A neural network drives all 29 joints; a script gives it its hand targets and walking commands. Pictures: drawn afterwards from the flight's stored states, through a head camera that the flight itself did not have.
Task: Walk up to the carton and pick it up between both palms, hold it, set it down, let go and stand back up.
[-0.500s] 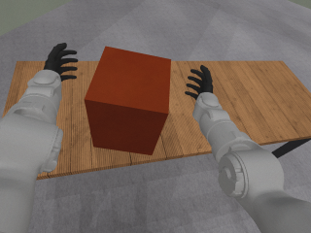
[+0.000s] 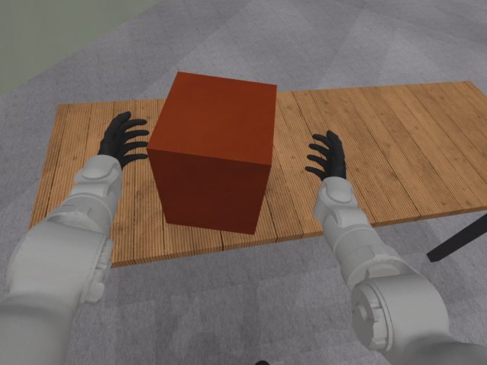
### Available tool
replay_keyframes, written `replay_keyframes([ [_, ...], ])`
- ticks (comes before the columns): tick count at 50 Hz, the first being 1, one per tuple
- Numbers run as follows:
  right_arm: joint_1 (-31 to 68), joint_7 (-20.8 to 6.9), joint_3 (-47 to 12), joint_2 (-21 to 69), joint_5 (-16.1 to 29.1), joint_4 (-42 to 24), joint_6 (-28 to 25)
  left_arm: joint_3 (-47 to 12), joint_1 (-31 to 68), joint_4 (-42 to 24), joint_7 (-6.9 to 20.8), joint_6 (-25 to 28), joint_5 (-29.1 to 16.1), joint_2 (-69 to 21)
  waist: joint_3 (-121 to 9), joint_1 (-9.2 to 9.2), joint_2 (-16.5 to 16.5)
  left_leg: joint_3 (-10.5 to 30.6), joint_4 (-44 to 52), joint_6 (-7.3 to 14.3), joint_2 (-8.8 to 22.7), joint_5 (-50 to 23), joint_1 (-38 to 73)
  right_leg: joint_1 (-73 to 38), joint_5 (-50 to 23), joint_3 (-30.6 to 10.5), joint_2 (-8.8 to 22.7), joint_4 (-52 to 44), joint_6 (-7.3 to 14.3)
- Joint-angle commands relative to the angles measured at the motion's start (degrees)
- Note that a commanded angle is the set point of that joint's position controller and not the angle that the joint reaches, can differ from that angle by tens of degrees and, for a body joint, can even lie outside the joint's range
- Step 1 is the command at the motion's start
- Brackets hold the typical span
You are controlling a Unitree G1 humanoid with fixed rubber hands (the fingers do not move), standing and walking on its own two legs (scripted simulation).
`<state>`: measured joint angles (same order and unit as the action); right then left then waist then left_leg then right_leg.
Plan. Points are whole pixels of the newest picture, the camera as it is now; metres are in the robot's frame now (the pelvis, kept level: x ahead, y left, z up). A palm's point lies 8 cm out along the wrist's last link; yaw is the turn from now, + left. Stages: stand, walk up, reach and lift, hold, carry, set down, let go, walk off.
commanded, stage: set down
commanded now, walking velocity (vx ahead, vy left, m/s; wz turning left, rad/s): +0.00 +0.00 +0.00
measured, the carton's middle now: (218, 158) +0.54 -0.03 -0.03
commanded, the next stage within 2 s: none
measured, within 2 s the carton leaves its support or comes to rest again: neither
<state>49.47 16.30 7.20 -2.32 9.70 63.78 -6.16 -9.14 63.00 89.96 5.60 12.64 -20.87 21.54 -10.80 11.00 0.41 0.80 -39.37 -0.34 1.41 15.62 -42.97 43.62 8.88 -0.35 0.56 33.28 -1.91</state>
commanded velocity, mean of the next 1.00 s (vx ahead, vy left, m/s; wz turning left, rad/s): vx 0.00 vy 0.00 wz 0.00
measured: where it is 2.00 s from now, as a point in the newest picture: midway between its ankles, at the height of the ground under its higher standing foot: outside the picture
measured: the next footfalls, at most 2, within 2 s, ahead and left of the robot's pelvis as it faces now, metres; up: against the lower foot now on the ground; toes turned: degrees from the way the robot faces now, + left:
none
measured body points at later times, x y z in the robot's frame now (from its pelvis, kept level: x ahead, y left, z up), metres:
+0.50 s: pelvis -0.01 +0.01 -0.02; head +0.06 +0.04 +0.43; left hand +0.45 +0.20 +0.01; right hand +0.39 -0.18 +0.01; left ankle +0.02 +0.12 -0.71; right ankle +0.06 -0.14 -0.71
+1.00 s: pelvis +0.00 +0.02 -0.02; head +0.09 +0.04 +0.43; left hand +0.40 +0.23 -0.04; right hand +0.34 -0.17 -0.04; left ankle +0.02 +0.12 -0.71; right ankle +0.06 -0.14 -0.71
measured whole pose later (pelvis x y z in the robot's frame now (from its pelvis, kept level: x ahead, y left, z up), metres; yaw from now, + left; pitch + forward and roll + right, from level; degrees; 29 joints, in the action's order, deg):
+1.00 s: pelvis +0.00 +0.02 -0.02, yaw +0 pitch +14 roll -4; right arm 26.6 18.5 7.3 2.0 7.3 56.0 -21.5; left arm -2.4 31.3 60.7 8.0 15.2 -15.2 20.8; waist -4.5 4.4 1.4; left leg 2.8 -51.3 0.4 2.2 23.0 -42.5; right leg 41.4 14.3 0.5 -0.9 41.4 -2.9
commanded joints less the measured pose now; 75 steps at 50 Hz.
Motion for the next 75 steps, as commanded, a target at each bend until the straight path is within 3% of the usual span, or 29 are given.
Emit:
replay_keyframes([
  [1,30.25,0.06,1.22,-6.54,-1.11,-10.47,-3.68,-0.58,30.41,-8.81,-0.65,3.35,-0.95,10.55,-39.59,-0.43,7.75,-2.34,1.0,-2.46,-2.6,-11.63,17.81,-18.39,-8.36,4.03,-2.23,-0.33,2.85],
  [7,30.73,0.21,3.85,-7.28,-2.42,-7.89,-5.01,-1.92,30.82,-11.04,-1.5,3.82,-1.22,9.2,-39.16,0.13,12.18,-0.97,-0.54,-4.46,-1.71,-9.92,19.57,-13.04,-4.78,5.42,-2.97,1.41,3.55],
  [11,29.2,0.3,4.2,-7.04,-2.59,-6.82,-6.3,-1.82,28.38,-12.6,-1.57,4.18,-0.93,8.38,-39.87,-0.12,13.21,-0.44,-1.75,-5.19,-1.58,-10.49,20.62,-11.36,-4.09,5.57,-3.27,2.16,3.59],
  [20,23.25,1.0,4.94,-5.66,-3.4,-6.42,-9.64,0.16,20.82,-17.82,-0.9,5.01,0.73,7.97,-38.3,-0.44,12.23,0.09,-3.83,-5.45,-1.85,-11.41,20.28,-10.74,-3.54,5.36,-3.79,3.14,3.06],
  [38,5.73,1.98,1.07,-0.31,-3.29,-16.75,-16.13,8.15,0.31,-31.69,1.49,5.8,4.57,10.42,-35.19,-5.24,7.71,-1.0,-7.38,-4.2,-2.84,-17.4,19.17,-16.3,-7.02,2.68,-4.01,4.34,1.89],
  [49,-6.09,2.25,-0.84,1.08,-2.87,-19.1,-19.7,9.32,-13.61,-41.71,2.64,5.44,5.66,9.89,-29.56,-7.02,8.87,0.11,-7.53,-5.11,-2.06,-22.2,23.08,-16.64,-6.62,2.25,-4.35,3.39,2.58],
  [63,-20.1,0.96,-0.13,1.79,-4.43,-20.07,-24.26,7.76,-31.98,-53.02,2.9,6.2,6.01,8.0,-18.28,-7.84,10.12,3.08,-2.84,-5.85,-0.14,-17.94,25.46,-18.83,-0.56,2.36,-4.23,1.37,3.52],
  [69,-24.68,-0.35,0.18,1.42,-4.93,-22.32,-24.97,6.96,-38.74,-58.2,2.56,6.32,5.46,8.66,-13.98,-8.05,10.27,3.86,0.36,-5.55,0.41,-12.95,24.29,-22.34,1.44,1.97,-4.04,0.99,3.64],
  [75,-26.02,-2.58,0.84,0.3,-5.51,-24.35,-22.36,4.97,-41.51,-60.04,1.35,5.83,3.44,9.89,-9.61,-7.87,9.84,4.35,5.21,-4.32,1.04,-1.83,20.78,-26.16,5.52,1.49,-3.61,1.12,3.6],
])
